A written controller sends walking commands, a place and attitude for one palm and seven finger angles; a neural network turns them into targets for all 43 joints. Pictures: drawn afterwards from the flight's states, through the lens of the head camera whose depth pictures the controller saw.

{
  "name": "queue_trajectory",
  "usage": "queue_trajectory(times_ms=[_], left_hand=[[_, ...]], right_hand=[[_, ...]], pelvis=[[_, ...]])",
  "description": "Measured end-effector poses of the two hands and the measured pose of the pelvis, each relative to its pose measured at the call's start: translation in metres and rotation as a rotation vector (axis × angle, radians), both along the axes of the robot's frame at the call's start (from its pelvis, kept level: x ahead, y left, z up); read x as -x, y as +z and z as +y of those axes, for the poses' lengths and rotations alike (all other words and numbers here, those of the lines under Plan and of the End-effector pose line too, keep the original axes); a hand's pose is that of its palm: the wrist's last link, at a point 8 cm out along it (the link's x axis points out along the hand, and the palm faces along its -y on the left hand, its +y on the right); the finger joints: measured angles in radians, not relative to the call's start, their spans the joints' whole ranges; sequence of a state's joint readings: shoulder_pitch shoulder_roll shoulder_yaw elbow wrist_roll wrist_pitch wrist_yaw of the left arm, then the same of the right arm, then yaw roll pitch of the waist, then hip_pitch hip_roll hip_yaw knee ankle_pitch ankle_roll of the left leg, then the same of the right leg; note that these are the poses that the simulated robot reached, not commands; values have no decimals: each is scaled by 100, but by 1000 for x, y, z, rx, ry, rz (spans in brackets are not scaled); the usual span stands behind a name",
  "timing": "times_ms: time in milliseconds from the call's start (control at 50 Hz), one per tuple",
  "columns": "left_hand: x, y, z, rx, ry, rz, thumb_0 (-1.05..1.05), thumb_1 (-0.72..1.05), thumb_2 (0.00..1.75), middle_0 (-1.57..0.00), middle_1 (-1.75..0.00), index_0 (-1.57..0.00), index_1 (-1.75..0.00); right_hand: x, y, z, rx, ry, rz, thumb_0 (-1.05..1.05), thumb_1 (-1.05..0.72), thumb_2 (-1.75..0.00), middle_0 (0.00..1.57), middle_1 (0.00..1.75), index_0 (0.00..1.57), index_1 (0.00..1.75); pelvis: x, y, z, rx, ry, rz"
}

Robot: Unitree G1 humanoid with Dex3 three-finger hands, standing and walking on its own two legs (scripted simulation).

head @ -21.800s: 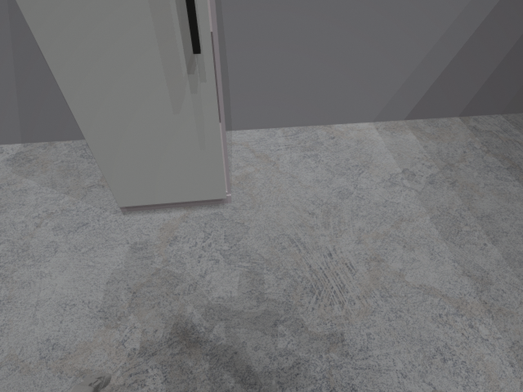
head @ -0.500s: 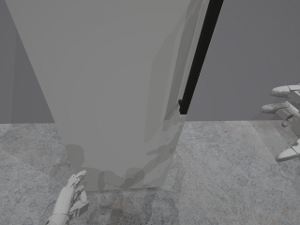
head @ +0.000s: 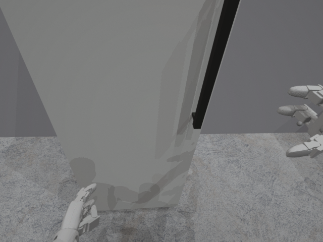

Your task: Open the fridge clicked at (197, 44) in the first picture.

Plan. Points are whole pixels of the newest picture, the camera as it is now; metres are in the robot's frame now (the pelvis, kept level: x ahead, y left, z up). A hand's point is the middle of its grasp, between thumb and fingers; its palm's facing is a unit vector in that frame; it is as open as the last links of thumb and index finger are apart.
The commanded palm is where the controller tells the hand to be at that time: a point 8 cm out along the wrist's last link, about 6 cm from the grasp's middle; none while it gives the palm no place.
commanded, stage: move the hooked fingers beside the handle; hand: right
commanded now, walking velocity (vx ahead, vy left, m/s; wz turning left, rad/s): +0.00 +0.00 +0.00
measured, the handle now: (210, 64) +0.47 -0.10 +0.25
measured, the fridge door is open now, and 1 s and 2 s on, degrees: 0 0 0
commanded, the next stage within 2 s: none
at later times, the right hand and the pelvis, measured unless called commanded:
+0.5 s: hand (255, 107) +0.35 -0.19 +0.22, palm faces -0.09 +0.99 -0.05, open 14.0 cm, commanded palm +0.33 -0.24 +0.23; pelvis -0.01 +0.00 +0.00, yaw +0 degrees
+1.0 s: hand (235, 93) +0.40 -0.16 +0.22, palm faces -0.05 +1.00 -0.02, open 14.0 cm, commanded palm +0.38 -0.21 +0.22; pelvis +0.00 +0.02 +0.00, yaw +1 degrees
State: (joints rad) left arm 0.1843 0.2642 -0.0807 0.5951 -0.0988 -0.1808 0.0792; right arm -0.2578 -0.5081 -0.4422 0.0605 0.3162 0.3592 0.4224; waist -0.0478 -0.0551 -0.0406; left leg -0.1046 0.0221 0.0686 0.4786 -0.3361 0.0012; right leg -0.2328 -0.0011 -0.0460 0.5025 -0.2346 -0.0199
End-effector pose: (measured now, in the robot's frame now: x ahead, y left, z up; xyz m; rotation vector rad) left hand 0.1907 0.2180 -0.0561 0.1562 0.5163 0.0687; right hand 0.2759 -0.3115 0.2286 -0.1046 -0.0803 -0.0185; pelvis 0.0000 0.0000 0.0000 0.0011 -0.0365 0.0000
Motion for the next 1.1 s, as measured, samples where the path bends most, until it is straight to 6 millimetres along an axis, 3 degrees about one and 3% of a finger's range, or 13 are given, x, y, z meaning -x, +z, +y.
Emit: queue_trajectory(times_ms=[100, 180, 240, 360, 520, 740, 900, 1100], left_hand=[[3, -6, -3, -12, -8, 27, 1, 91, 90, -20, -30, -20, -30], [8, -7, -6, -30, -10, 43, 2, 91, 90, -20, -30, -20, -30], [12, -7, -6, -31, -2, 50, 2, 91, 90, -20, -30, -20, -30], [27, -11, 4, -22, 39, 79, 1, 91, 90, -20, -30, -20, -30], [47, -20, 20, -45, 83, 137, 2, 91, 90, -20, -30, -20, -30], [62, -26, 41, -45, 139, 188, 1, 91, 90, -20, -30, -20, -30], [60, -28, 47, -52, 139, 208, 1, 91, 90, -20, -30, -20, -30], [67, -31, 52, -43, 168, 237, 1, 91, 90, -20, -30, -20, -30]], right_hand=[[-2, -18, 18, 6, 48, 64, -1, 50, -30, 30, 120, 29, 120], [-6, -10, 36, -12, 99, -33, -1, 50, -30, 31, 120, 30, 120], [-16, -1, 37, -34, 80, -70, -1, 50, -30, 31, 120, 30, 120], [-42, -7, 36, -23, 24, 54, -1, 50, -30, 31, 120, 30, 120], [-58, -5, 71, -57, 113, -5, -1, 50, -30, 31, 120, 30, 120], [-82, -14, 76, -50, 44, 74, -1, 49, -30, 31, 120, 30, 120], [-92, 0, 95, -65, 90, 3, -1, 50, -30, 31, 120, 30, 120], [-115, -14, 100, -68, 53, 78, -1, 50, -30, 31, 120, 30, 120]], pelvis=[[6, 0, -4, -1, -10, -1], [9, 0, -3, -1, -12, -7], [10, 0, -1, -1, -11, -10], [14, 1, 0, -1, -7, -5], [13, 1, 2, 4, 3, -2], [9, 2, 10, 6, 13, 7], [5, 2, 14, 8, 9, 10], [3, 2, 17, 10, 18, 28]])
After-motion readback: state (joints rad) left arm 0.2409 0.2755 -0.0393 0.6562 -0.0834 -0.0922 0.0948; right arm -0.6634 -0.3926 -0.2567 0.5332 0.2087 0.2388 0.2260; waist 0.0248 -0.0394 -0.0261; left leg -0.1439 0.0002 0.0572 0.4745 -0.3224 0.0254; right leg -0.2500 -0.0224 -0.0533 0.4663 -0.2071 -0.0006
